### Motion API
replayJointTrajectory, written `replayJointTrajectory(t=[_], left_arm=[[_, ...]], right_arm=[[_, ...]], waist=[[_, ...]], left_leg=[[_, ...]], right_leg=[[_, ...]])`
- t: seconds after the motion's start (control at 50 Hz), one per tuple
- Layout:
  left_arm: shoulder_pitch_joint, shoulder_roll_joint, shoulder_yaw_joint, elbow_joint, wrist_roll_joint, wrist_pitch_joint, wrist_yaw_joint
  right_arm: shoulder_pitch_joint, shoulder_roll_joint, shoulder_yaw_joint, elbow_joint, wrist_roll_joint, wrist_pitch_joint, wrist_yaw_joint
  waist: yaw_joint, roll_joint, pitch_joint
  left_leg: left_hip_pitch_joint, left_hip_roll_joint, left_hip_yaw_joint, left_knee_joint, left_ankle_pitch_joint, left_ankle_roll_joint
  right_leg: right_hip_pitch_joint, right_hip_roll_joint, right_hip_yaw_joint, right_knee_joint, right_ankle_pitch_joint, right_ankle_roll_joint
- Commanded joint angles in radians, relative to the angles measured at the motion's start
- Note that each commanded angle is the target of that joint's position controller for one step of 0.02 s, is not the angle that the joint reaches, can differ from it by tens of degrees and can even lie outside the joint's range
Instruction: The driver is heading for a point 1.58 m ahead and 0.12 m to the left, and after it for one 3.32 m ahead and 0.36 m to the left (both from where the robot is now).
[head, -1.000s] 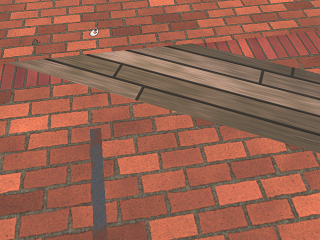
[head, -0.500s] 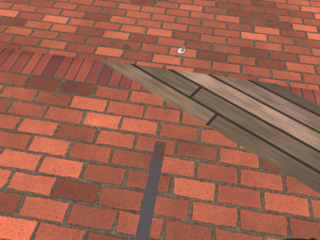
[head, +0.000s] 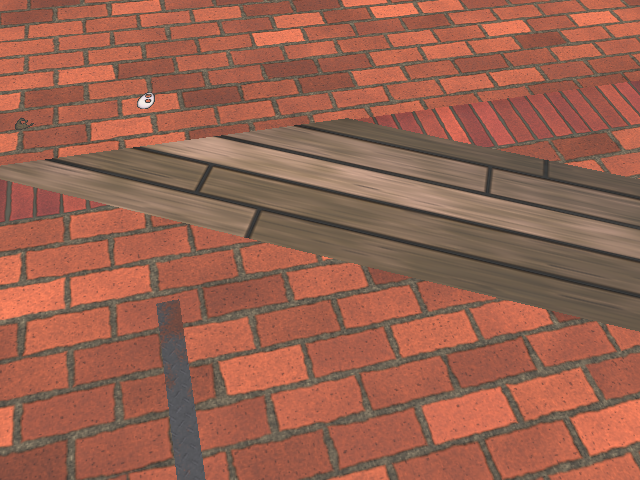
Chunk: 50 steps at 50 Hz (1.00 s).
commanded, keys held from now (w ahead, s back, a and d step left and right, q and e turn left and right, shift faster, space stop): w+e+shift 0.10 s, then w+shift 0.20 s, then w+q+shift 0.70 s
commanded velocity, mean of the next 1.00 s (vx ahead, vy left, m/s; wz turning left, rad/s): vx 0.76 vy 0.00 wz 0.17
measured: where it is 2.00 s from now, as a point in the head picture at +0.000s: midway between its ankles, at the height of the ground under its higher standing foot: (261, 183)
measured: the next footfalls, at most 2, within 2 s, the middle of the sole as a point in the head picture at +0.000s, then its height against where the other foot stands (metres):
right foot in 0.50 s outside the picture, level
left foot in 0.98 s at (363, 371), level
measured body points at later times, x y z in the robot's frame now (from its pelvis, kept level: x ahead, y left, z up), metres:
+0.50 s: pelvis +0.17 -0.11 -0.02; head +0.21 -0.12 +0.42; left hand +0.48 +0.03 -0.07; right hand +0.02 -0.36 -0.14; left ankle -0.01 +0.09 -0.73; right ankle +0.24 -0.27 -0.74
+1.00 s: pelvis +0.55 -0.16 -0.05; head +0.56 -0.15 +0.40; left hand +0.51 +0.11 -0.18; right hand +0.78 -0.39 -0.12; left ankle +0.66 -0.11 -0.75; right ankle +0.28 -0.30 -0.66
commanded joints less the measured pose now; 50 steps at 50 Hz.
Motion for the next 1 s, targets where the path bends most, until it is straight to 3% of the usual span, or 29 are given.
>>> replayJointTrajectory(t=[0.02, 0.06, 0.12, 0.24, 0.34, 0.4, 0.44, 0.46, 0.48, 0.5, 0.52, 0.54, 0.56, 0.58, 0.6, 0.62, 0.64, 0.68, 0.7, 0.76, 0.82, 0.84, 0.88, 0.9, 0.92, 0.94, 0.96, 0.98, 1.0], left_arm=[[0.004, 0.072, 0.016, -0.066, -0.007, -0.006, -0.009], [-0.062, 0.070, 0.006, -0.106, -0.013, -0.015, -0.023], [-0.095, 0.058, -0.001, -0.127, -0.012, -0.034, -0.036], [-0.103, -0.008, -0.027, -0.113, -0.016, -0.078, -0.044], [-0.228, -0.051, -0.061, -0.152, -0.016, -0.107, -0.076], [-0.280, -0.042, -0.068, -0.178, -0.020, -0.131, -0.103], [-0.249, -0.012, -0.059, -0.179, -0.017, -0.142, -0.113], [-0.151, 0.020, -0.042, -0.159, -0.021, -0.143, -0.108], [0.056, 0.071, -0.008, -0.097, -0.024, -0.139, -0.094], [0.302, 0.129, 0.020, -0.036, -0.019, -0.124, -0.068], [0.375, 0.241, 0.029, -0.017, 0.017, -0.127, -0.048], [0.329, 0.181, 0.009, -0.044, 0.037, -0.145, -0.053], [0.266, 0.103, -0.016, -0.029, 0.021, -0.151, -0.062], [0.229, 0.054, -0.029, -0.012, 0.013, -0.153, -0.067], [0.165, 0.025, -0.033, 0.001, 0.024, -0.154, -0.069], [0.121, -0.021, -0.041, 0.012, 0.039, -0.160, -0.069], [0.090, -0.050, -0.042, 0.025, 0.041, -0.166, -0.066], [0.064, -0.084, -0.044, 0.056, 0.027, -0.175, -0.056], [0.071, -0.056, -0.038, 0.063, 0.026, -0.181, -0.049], [0.088, -0.048, -0.038, 0.084, 0.044, -0.179, -0.033], [0.143, 0.010, -0.029, 0.104, 0.044, -0.168, -0.015], [0.154, 0.034, -0.025, 0.109, 0.043, -0.162, -0.009], [0.162, 0.101, -0.014, 0.108, 0.046, -0.148, 0.009], [0.167, 0.139, -0.007, 0.108, 0.042, -0.139, 0.020], [0.139, 0.176, 0.003, 0.097, 0.030, -0.129, 0.027], [0.078, 0.203, 0.012, 0.076, 0.019, -0.120, 0.023], [0.002, 0.199, 0.013, 0.041, 0.009, -0.125, 0.009], [-0.058, 0.097, -0.013, 0.040, -0.005, -0.143, -0.013], [0.019, -0.110, -0.073, -0.013, 0.024, -0.191, -0.032]], right_arm=[[-0.043, -0.123, -0.026, -0.085, 0.005, -0.022, -0.027], [0.058, -0.156, -0.035, -0.062, 0.017, -0.030, -0.025], [0.125, -0.179, -0.042, -0.038, 0.019, -0.052, -0.015], [0.188, -0.159, -0.039, 0.026, 0.021, -0.092, 0.018], [0.260, -0.161, -0.027, 0.101, 0.039, -0.089, 0.026], [0.280, -0.191, -0.022, 0.128, 0.056, -0.078, 0.034], [0.274, -0.236, -0.027, 0.140, 0.065, -0.072, 0.034], [0.256, -0.254, -0.026, 0.146, 0.063, -0.072, 0.032], [0.231, -0.247, -0.018, 0.146, 0.056, -0.073, 0.029], [0.201, -0.200, 0.002, 0.120, 0.036, -0.085, 0.027], [0.238, -0.023, 0.043, 0.060, 0.033, -0.101, 0.031], [0.244, -0.075, 0.031, 0.046, 0.094, -0.122, 0.027], [0.171, -0.116, 0.011, 0.023, 0.119, -0.117, 0.023], [0.138, -0.105, 0.013, 0.022, 0.106, -0.109, 0.021], [0.145, -0.088, 0.011, 0.031, 0.083, -0.099, 0.021], [0.184, -0.079, 0.007, 0.050, 0.081, -0.083, 0.030], [0.205, -0.064, 0.006, 0.062, 0.091, -0.063, 0.041], [0.181, -0.046, 0.004, 0.073, 0.089, -0.026, 0.048], [0.159, -0.028, 0.008, 0.051, 0.084, -0.018, 0.049], [0.052, -0.041, 0.012, 0.009, 0.084, -0.018, 0.057], [-0.072, -0.053, 0.019, -0.041, 0.075, -0.032, 0.085], [-0.111, -0.051, 0.022, -0.058, 0.074, -0.038, 0.099], [-0.144, -0.065, 0.016, -0.084, 0.077, -0.046, 0.116], [-0.117, -0.087, 0.006, -0.090, 0.086, -0.044, 0.117], [-0.030, -0.120, -0.011, -0.081, 0.095, -0.033, 0.113], [0.145, -0.179, -0.041, -0.046, 0.097, -0.014, 0.104], [0.394, -0.268, -0.086, 0.020, 0.083, 0.006, 0.087], [0.517, -0.284, -0.098, 0.071, 0.085, 0.014, 0.062], [0.412, -0.296, -0.081, 0.060, 0.052, 0.003, 0.067]], waist=[[-0.015, 0.165, -0.051], [-0.073, 0.176, -0.057], [-0.097, 0.140, -0.028], [-0.079, 0.126, 0.058], [-0.097, 0.122, 0.129], [-0.085, 0.135, 0.153], [-0.038, 0.164, 0.132], [0.035, 0.184, 0.067], [0.155, 0.169, -0.061], [0.279, 0.139, -0.234], [0.202, -0.198, -0.369], [0.183, -0.182, -0.414], [0.158, -0.135, -0.234], [0.128, -0.107, -0.123], [0.074, -0.090, -0.065], [0.028, -0.111, -0.044], [0.002, -0.114, -0.028], [-0.011, -0.053, 0.031], [-0.019, -0.072, 0.057], [-0.011, -0.019, 0.146], [0.020, 0.045, 0.192], [0.025, 0.058, 0.196], [0.005, 0.032, 0.145], [-0.028, -0.013, 0.096], [-0.093, -0.074, 0.039], [-0.195, -0.117, -0.045], [-0.307, -0.095, -0.151], [-0.349, 0.076, -0.123], [-0.151, 0.423, -0.072]], left_leg=[[0.149, 0.263, -0.169, -0.201, 0.115, 0.127], [0.263, 0.316, -0.235, -0.269, -0.188, 0.132], [0.347, 0.361, -0.259, -0.315, -0.317, 0.123], [0.328, 0.358, -0.130, -0.367, -0.211, 0.126], [0.300, 0.374, -0.064, -0.396, -0.094, 0.146], [0.273, 0.373, -0.055, -0.391, 0.014, 0.152], [0.244, 0.374, -0.045, -0.331, 0.176, 0.146], [0.205, 0.365, -0.023, -0.225, 0.389, 0.131], [0.104, 0.314, 0.036, 0.012, 0.580, 0.099], [-0.170, 0.257, 0.037, 0.347, 0.423, 0.049], [-0.447, 0.101, -0.046, 0.761, -0.278, 0.004], [-0.541, 0.075, -0.203, 0.945, -0.261, 0.007], [-0.644, 0.110, -0.185, 1.006, -0.167, 0.001], [-0.656, 0.157, -0.165, 0.985, -0.079, -0.004], [-0.611, 0.191, -0.159, 0.942, 0.009, -0.010], [-0.535, 0.222, -0.168, 0.918, 0.076, -0.015], [-0.486, 0.236, -0.165, 0.903, 0.109, -0.017], [-0.507, 0.237, -0.148, 0.904, 0.129, -0.016], [-0.519, 0.240, -0.150, 0.892, 0.155, -0.023], [-0.584, 0.204, -0.120, 0.776, 0.254, -0.017], [-0.617, 0.160, -0.023, 0.576, 0.321, 0.013], [-0.594, 0.143, 0.022, 0.502, 0.330, 0.027], [-0.435, 0.066, 0.138, 0.390, 0.313, 0.064], [-0.352, 0.024, 0.178, 0.388, 0.282, 0.076], [-0.246, -0.004, 0.185, 0.396, 0.225, 0.093], [-0.058, -0.019, 0.165, 0.419, 0.155, 0.125], [0.251, -0.018, 0.095, 0.375, 0.126, 0.171], [0.456, 0.026, -0.017, 0.213, 0.208, 0.214], [0.545, 0.065, -0.306, 0.219, 0.241, 0.295]], right_leg=[[-0.172, -0.091, -0.055, 0.130, 0.098, 0.033], [-0.275, -0.122, -0.067, 0.100, 0.110, 0.034], [-0.361, -0.138, -0.046, 0.062, 0.132, 0.017], [-0.348, -0.117, -0.010, -0.101, 0.232, -0.035], [-0.290, -0.140, -0.103, -0.284, 0.245, -0.075], [-0.168, -0.114, -0.134, -0.410, 0.187, -0.096], [-0.008, -0.066, -0.161, -0.491, 0.127, -0.117], [0.167, -0.035, -0.172, -0.529, 0.149, -0.135], [0.467, -0.001, -0.184, -0.542, 0.188, -0.154], [0.868, -0.110, -0.055, -0.463, 0.140, -0.171], [1.054, -0.355, 0.382, -0.620, -0.315, -0.200], [0.981, -0.441, 0.665, -0.815, -0.557, -0.229], [0.871, -0.430, 0.571, -0.860, -0.484, -0.215], [0.751, -0.410, 0.403, -0.842, -0.286, -0.213], [0.636, -0.364, 0.286, -0.860, -0.148, -0.197], [0.548, -0.316, 0.164, -0.869, -0.016, -0.182], [0.503, -0.293, 0.070, -0.887, 0.093, -0.167], [0.483, -0.249, -0.095, -0.909, 0.267, -0.132], [0.453, -0.267, -0.130, -0.927, 0.318, -0.130], [0.451, -0.235, -0.250, -0.979, 0.409, -0.126], [0.539, -0.240, -0.342, -0.992, 0.568, -0.099], [0.563, -0.241, -0.372, -0.981, 0.657, -0.083], [0.594, -0.235, -0.421, -0.895, 1.108, -0.052], [0.629, -0.248, -0.425, -0.815, 1.349, -0.051], [0.647, -0.270, -0.420, -0.703, 1.545, -0.061], [0.618, -0.291, -0.402, -0.515, 1.667, -0.082], [0.484, -0.274, -0.357, -0.231, 1.592, -0.111], [0.263, -0.110, -0.352, 0.212, 0.738, -0.097], [-0.102, 0.071, -0.214, 0.610, -0.203, -0.081]])
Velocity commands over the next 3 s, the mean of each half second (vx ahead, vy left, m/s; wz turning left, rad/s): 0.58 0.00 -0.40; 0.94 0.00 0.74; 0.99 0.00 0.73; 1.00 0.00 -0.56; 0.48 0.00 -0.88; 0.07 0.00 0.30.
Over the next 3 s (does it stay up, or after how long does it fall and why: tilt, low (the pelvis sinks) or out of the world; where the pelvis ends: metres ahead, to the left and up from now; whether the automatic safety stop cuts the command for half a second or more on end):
stays up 1.76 0.22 -0.11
